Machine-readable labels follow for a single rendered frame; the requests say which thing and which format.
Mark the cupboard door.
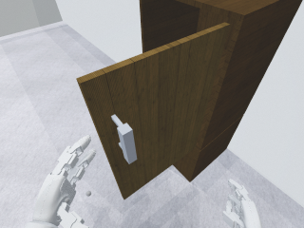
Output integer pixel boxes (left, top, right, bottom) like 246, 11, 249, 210
76, 22, 230, 200

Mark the handle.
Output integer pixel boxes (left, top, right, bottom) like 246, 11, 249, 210
111, 114, 137, 164

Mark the right robot hand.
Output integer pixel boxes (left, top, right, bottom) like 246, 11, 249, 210
223, 179, 263, 228

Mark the left robot hand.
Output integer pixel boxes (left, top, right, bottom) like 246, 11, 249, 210
32, 135, 96, 228

